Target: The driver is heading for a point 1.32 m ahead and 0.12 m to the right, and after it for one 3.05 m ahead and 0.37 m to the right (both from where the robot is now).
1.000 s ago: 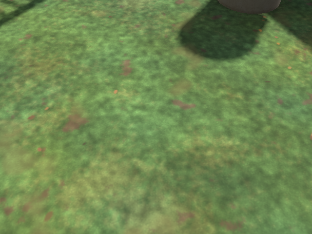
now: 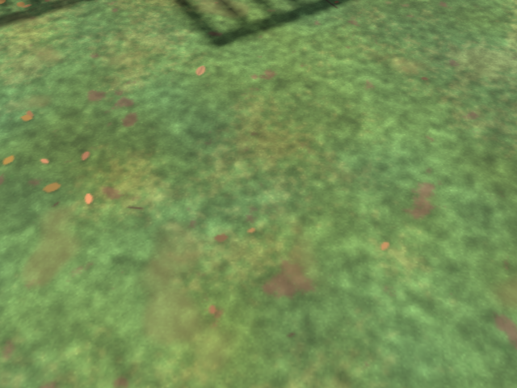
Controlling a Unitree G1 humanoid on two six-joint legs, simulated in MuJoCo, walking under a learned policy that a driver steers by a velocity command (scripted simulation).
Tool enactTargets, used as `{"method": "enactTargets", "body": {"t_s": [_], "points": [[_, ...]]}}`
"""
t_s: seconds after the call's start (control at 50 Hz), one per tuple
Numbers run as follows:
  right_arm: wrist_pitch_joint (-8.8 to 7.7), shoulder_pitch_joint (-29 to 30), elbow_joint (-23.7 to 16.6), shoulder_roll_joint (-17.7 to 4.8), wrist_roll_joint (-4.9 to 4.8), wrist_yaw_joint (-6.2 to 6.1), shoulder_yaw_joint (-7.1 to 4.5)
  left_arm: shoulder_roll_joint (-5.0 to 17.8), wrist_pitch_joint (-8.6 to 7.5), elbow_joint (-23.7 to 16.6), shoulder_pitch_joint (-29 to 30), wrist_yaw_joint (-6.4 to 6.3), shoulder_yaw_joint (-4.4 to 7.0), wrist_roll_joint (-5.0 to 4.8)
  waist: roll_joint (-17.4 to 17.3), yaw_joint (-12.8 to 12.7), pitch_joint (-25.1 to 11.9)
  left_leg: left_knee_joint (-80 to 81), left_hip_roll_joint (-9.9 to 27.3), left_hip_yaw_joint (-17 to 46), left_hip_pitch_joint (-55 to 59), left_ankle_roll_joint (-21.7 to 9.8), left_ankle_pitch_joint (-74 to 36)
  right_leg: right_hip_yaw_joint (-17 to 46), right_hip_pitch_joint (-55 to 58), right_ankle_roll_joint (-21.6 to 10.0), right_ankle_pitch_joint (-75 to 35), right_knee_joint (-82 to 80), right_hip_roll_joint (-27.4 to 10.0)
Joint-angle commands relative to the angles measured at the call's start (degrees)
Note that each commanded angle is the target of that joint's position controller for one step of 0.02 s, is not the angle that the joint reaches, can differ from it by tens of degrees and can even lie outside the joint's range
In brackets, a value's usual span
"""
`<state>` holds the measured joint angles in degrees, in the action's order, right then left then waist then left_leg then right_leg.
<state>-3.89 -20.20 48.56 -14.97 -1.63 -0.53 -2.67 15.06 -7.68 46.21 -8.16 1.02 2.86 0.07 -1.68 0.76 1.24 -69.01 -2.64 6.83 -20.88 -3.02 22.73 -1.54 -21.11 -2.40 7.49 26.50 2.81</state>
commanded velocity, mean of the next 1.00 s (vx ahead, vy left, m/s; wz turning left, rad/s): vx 0.50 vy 0.00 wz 0.07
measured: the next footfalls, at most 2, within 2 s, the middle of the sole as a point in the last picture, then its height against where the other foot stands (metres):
left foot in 0.38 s outside the picture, level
right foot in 0.92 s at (289, 312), level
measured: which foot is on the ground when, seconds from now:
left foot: up 0.00-0.36, down 0.38-0.92, up 0.94-1.00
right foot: down 0.00-0.38, up 0.40-0.90, down 0.92-1.00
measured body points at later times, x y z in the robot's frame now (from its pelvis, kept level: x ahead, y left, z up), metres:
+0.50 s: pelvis +0.27 +0.07 +0.00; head +0.29 +0.09 +0.45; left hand +0.31 +0.35 -0.13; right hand +0.42 -0.18 -0.09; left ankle +0.32 +0.16 -0.73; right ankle +0.18 -0.08 -0.64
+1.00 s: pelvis +0.54 +0.03 -0.01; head +0.58 +0.02 +0.44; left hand +0.73 +0.28 -0.10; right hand +0.54 -0.24 -0.15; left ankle +0.36 +0.17 -0.66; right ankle +0.63 -0.05 -0.73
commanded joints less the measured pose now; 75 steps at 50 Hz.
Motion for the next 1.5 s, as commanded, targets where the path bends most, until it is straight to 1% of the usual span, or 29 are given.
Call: {"method": "enactTargets", "body": {"t_s": [0.02,0.14,0.26,0.3,0.34,0.36,0.38,0.4,0.42,0.44,0.46,0.5,0.6,0.72,0.82,0.88,0.92,0.94,0.96,0.98,1.0,1.04,1.12,1.26,1.38,1.42,1.46,1.48,1.5], "points": [[-0.97,1.75,-5.32,-4.31,0.74,0.16,-1.10,4.19,-0.07,-0.95,-3.43,0.24,0.78,0.62,3.84,-0.53,-2.22,-0.35,8.28,0.94,-15.32,-0.31,-4.92,20.59,13.00,-10.61,1.84,-16.11,-16.53],[-1.09,8.74,-8.40,-1.50,1.64,0.42,0.58,8.36,0.05,1.74,-7.47,-0.07,1.82,-0.59,4.24,-1.51,-0.37,18.83,10.26,-3.48,-16.13,1.56,-15.77,10.31,10.52,-11.87,-7.80,-20.34,-14.94],[-1.66,19.21,-11.67,-2.64,0.46,1.64,0.73,9.98,1.59,4.19,-13.28,-0.18,1.71,-1.77,5.95,-5.01,1.24,34.39,7.16,-6.22,-11.32,1.57,-23.07,7.12,14.16,-8.73,-5.50,-17.62,-15.29],[-1.89,20.39,-12.70,-3.78,0.38,2.09,0.37,10.52,2.23,4.71,-13.70,-0.26,1.80,-1.87,6.30,-4.44,1.47,37.02,6.45,-6.48,-10.43,0.16,-19.60,7.97,17.32,-7.77,-5.41,-15.53,-17.07],[-2.11,15.54,-11.72,-5.59,0.67,2.20,-0.68,11.12,2.98,4.71,-12.46,-0.45,1.79,-1.79,6.40,-0.62,-0.89,40.28,4.31,-8.38,-2.17,-1.59,-17.42,6.71,18.12,-5.99,-14.06,-8.91,-16.41],[-2.08,7.54,-9.24,-8.11,0.89,1.86,-2.13,9.79,3.20,4.59,-12.56,-0.55,1.27,-1.42,5.02,2.94,-5.63,41.15,3.23,-8.99,8.58,-3.12,-16.89,3.98,16.20,-4.48,-21.01,1.09,-13.45],[-1.90,-3.50,-7.29,-12.87,1.50,1.21,-3.67,6.98,3.02,2.87,-12.15,-0.70,-0.01,-0.16,-1.34,7.22,-13.84,40.88,13.28,2.28,24.65,-7.01,-17.38,0.34,6.02,-1.92,-11.83,19.42,-9.88],[-1.40,-6.97,-6.38,-18.03,1.83,1.41,-4.66,-0.15,1.70,1.83,-18.40,-0.44,-2.10,-0.32,-17.22,4.12,-19.59,47.61,25.34,28.34,41.57,-15.77,-8.10,-0.40,-16.67,1.33,20.09,39.22,-0.35],[-1.56,-7.52,-6.34,-12.23,1.28,1.69,-3.26,6.02,0.64,2.58,-16.45,-0.26,-0.71,-1.55,-11.50,5.62,-18.95,51.77,25.24,34.26,40.21,-15.42,-2.76,7.05,-23.32,0.53,24.57,47.08,-2.74],[-1.83,-3.21,-7.03,-9.73,1.15,1.77,-2.37,8.95,0.13,1.00,-11.66,-0.07,0.17,-2.56,-8.24,4.64,-11.63,52.00,23.45,26.09,33.91,-13.04,-5.91,6.67,-26.40,-0.56,19.44,48.00,-5.65],[-1.85,1.25,-7.88,-8.15,1.28,1.92,-1.82,8.42,0.24,0.54,-8.94,-0.34,0.12,-2.09,-3.92,2.96,-8.36,52.77,20.87,19.10,26.83,-11.73,-12.00,5.49,-24.20,-0.49,14.15,45.74,-8.20],[-2.05,5.81,-8.27,-5.60,1.92,2.34,-1.13,6.95,1.30,0.37,-8.35,-0.51,0.43,-0.78,-3.09,-0.40,-4.81,56.34,17.04,11.23,16.89,-10.57,-19.37,5.72,-18.50,0.14,8.63,40.09,-10.96],[-2.99,3.33,-5.33,-7.39,1.61,1.83,-1.91,4.23,3.37,-1.08,-4.83,-0.76,0.19,-0.15,-1.03,-1.54,-1.45,61.03,15.49,3.35,13.12,-11.61,-28.26,4.92,-19.63,2.23,-0.06,30.20,-11.07],[-2.02,-1.79,-1.95,-8.79,1.05,0.60,-2.01,2.57,2.58,-4.34,6.92,0.27,-0.47,-0.53,-1.34,2.40,1.45,62.00,13.50,-2.36,15.38,-8.78,-25.02,2.38,-17.86,2.00,-14.28,11.14,-8.49],[-0.78,-5.45,1.15,-9.47,0.68,0.20,-2.22,3.27,1.80,-7.65,13.49,1.83,-0.56,-1.09,-1.92,3.80,3.56,58.16,17.08,-1.42,23.82,-8.04,-26.30,2.16,-19.58,-0.12,-9.21,4.78,-7.17],[-0.03,-3.94,1.54,-10.62,0.64,-0.10,-2.57,5.17,1.38,-7.34,9.86,2.31,0.19,-0.94,-3.60,0.80,0.75,52.23,17.47,-1.89,26.24,-6.41,-39.63,-0.02,-11.38,-2.44,-3.37,2.68,-4.61],[0.49,-2.35,0.88,-9.49,1.09,-0.30,-1.94,9.55,1.44,-2.79,-5.90,1.47,2.57,-0.64,-2.69,-6.76,-9.31,33.93,12.61,-5.88,19.68,-3.61,-50.02,-0.80,12.07,-5.76,-5.79,2.49,-3.49],[-0.17,-6.17,-0.72,-5.43,1.86,-0.14,-0.52,14.84,1.65,-1.38,-14.99,0.88,3.87,0.47,6.34,-7.48,-18.75,12.40,6.87,-8.68,0.27,-0.38,-31.12,17.97,35.01,-12.25,-5.13,3.86,-17.57],[-1.48,-10.66,0.27,-0.79,1.58,0.37,0.94,14.77,2.00,-0.37,-17.48,1.17,3.70,-0.09,17.49,-5.98,-25.35,-1.53,-1.13,-3.00,-15.44,1.41,9.92,41.19,46.03,-17.67,5.52,-4.99,-25.79],[-2.44,-5.25,-0.30,-7.40,-0.04,0.72,-0.74,10.27,2.03,-0.49,-15.75,1.04,2.42,-0.79,12.29,-7.34,-19.28,-7.09,2.26,1.44,-21.72,0.46,9.40,39.35,41.77,-14.89,11.40,-7.99,-23.88],[-2.92,-0.07,-2.09,-9.01,-0.82,0.79,-1.19,8.87,2.11,-1.34,-10.78,0.86,1.89,-1.01,9.28,-6.02,-11.03,-6.07,5.30,-0.88,-23.80,-0.13,3.67,31.00,32.76,-12.70,8.53,-9.50,-22.32],[-2.47,2.90,-2.53,-7.71,0.66,0.21,-1.48,6.07,1.94,-2.35,-4.33,1.12,1.10,0.00,4.46,-2.18,-4.27,-0.01,9.61,-2.30,-18.26,0.27,-4.70,20.77,17.75,-11.11,-1.31,-13.18,-18.02],[-0.16,1.12,-2.15,-4.45,1.04,-0.20,-1.33,6.25,0.86,-0.72,-4.27,1.13,1.30,0.11,5.75,0.86,-2.28,6.02,11.37,-2.92,-14.11,1.89,-10.10,12.49,9.95,-11.89,-8.44,-18.41,-15.21],[-0.92,15.07,-6.00,-2.63,1.32,0.55,-0.69,8.45,1.95,2.44,-10.63,-0.62,1.68,-0.54,4.58,-3.27,1.11,28.75,9.74,-5.28,-17.63,3.02,-28.32,5.47,13.83,-9.30,-10.86,-19.91,-12.90],[-1.85,23.54,-9.59,-3.21,0.55,2.53,-0.34,9.54,3.48,5.54,-15.41,-1.08,2.07,-1.16,5.05,-5.45,3.36,38.15,7.62,-5.91,-18.91,1.24,-24.18,6.55,23.78,-8.77,-11.27,-15.84,-17.18],[-2.16,22.12,-9.68,-4.44,0.56,3.02,-0.69,10.26,3.98,5.77,-14.50,-1.37,2.40,-1.31,6.00,-3.75,2.16,39.78,6.54,-6.49,-15.34,-0.25,-20.06,6.81,26.03,-7.75,-16.53,-12.86,-18.24],[-2.29,12.38,-6.94,-7.26,0.82,2.77,-2.26,10.54,4.51,5.37,-12.04,-1.53,2.41,-1.26,6.42,2.03,-3.83,41.93,3.05,-9.60,-0.41,-2.62,-19.02,4.15,24.85,-5.81,-32.69,-1.64,-15.52],[-2.23,2.35,-4.10,-10.47,1.16,2.19,-3.66,8.81,4.58,4.67,-12.01,-1.63,1.67,-0.72,4.53,5.94,-10.88,40.21,5.51,-7.08,15.45,-4.97,-20.83,1.82,17.66,-3.96,-30.09,10.99,-12.37],[-1.97,-5.43,-2.96,-16.49,2.41,1.68,-5.04,3.34,3.70,3.04,-17.18,-1.32,-0.09,0.10,-7.11,5.45,-20.29,40.17,20.47,15.19,38.82,-12.59,-18.12,-1.09,-3.64,-0.27,-8.01,33.58,-4.86]]}}
Keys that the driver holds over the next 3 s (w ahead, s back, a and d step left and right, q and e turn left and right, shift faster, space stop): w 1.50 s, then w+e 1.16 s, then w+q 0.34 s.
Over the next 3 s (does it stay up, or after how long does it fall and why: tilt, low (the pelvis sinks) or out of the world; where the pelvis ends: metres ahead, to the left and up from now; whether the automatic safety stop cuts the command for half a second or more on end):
stays up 1.58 -0.15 0.00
